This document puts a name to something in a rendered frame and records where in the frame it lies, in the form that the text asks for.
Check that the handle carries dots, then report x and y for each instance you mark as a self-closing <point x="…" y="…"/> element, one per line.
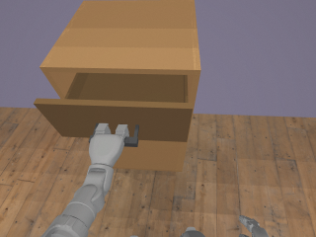
<point x="129" y="141"/>

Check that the right robot hand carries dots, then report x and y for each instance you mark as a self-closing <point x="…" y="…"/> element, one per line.
<point x="253" y="226"/>

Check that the robot left forearm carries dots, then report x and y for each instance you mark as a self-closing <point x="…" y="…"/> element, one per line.
<point x="88" y="200"/>

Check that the drawer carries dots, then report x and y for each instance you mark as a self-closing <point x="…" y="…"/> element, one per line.
<point x="158" y="103"/>

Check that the left robot hand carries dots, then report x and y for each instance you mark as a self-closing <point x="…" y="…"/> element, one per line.
<point x="105" y="147"/>

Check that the right robot shin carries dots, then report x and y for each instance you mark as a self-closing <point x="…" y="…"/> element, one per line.
<point x="190" y="229"/>

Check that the cabinet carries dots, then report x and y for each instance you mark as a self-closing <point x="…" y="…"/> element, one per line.
<point x="131" y="37"/>

